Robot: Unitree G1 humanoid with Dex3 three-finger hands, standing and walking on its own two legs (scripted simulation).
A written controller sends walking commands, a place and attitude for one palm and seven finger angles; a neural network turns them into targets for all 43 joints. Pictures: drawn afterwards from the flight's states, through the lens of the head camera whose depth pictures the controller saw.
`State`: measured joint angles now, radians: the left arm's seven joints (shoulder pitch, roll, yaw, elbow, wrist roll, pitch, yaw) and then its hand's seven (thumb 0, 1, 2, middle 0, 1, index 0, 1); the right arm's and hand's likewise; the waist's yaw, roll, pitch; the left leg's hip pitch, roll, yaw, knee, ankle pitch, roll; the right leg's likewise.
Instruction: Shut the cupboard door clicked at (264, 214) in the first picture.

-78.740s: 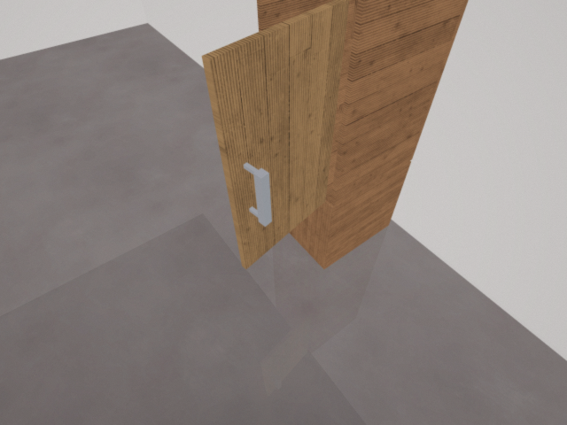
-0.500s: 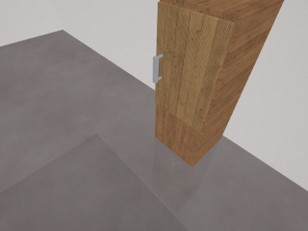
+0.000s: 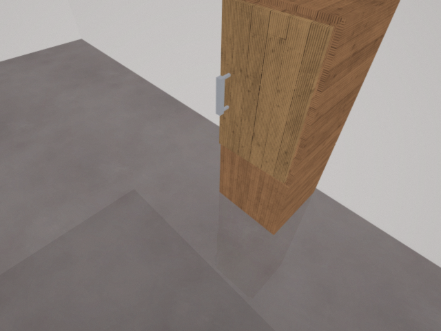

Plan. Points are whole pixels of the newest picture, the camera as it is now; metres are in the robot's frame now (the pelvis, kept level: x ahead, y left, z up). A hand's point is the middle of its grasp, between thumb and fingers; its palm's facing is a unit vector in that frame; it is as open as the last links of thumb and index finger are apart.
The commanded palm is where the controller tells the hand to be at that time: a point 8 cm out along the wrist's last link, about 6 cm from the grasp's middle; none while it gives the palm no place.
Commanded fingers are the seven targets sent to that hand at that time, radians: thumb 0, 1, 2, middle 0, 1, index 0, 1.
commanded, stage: look to check the result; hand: left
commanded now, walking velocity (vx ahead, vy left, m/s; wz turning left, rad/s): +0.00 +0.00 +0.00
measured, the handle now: (223, 94) +0.91 +0.04 -0.06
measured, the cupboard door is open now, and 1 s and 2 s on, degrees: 2 2 2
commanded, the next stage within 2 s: walk to a spot facing it in 0.38 s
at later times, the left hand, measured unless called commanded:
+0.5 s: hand out of the picture +0.01 +0.18 -0.17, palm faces +0.02 -0.98 -0.20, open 7.3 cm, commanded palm none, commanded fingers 0.00 0.90 0.90 -0.20 -0.30 -0.20 -0.30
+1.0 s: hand out of the picture +0.03 +0.22 -0.18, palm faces +0.23 -0.94 -0.25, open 7.3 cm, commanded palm none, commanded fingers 0.00 0.90 0.90 -0.20 -0.30 -0.20 -0.30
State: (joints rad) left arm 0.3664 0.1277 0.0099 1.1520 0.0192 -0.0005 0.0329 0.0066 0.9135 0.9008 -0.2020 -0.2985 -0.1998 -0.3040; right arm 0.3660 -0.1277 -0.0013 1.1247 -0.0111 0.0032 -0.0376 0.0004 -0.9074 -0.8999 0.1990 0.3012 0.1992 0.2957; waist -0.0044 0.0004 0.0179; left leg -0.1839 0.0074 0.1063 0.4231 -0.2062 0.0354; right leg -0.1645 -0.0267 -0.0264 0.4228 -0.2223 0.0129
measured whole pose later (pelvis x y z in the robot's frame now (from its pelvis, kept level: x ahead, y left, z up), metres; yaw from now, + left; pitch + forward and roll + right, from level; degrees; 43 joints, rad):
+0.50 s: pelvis +0.01 +0.00 +0.00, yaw +0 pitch -2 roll +0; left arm 0.28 0.17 0.01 1.13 0.02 -0.01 0.02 0.01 0.91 0.90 -0.20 -0.30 -0.20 -0.30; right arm 0.28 -0.18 0.00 1.11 -0.01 0.00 -0.03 0.00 -0.91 -0.90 0.20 0.30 0.20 0.30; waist 0.00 0.00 0.03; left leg -0.16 0.02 0.10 0.40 -0.21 0.03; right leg -0.13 -0.02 -0.03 0.39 -0.22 0.01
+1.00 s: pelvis +0.00 +0.00 -0.01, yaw +12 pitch +1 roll -1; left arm 0.16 0.23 0.08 0.96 0.03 0.05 0.02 0.01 0.91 0.90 -0.20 -0.30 -0.20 -0.30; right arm 0.26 -0.18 -0.03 0.97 -0.03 0.03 -0.02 0.00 -0.91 -0.90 0.20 0.30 0.20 0.30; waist -0.03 -0.01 0.09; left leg -0.33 -0.06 -0.05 0.54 -0.22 0.06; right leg -0.43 -0.03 -0.01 1.04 -0.43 0.04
